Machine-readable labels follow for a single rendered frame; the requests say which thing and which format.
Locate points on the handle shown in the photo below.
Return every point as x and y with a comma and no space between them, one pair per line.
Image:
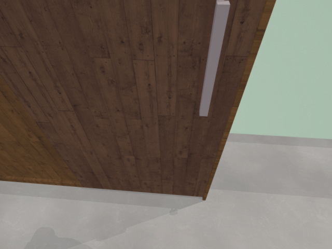
216,41

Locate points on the wardrobe door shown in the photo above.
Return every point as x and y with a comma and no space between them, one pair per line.
24,149
116,85

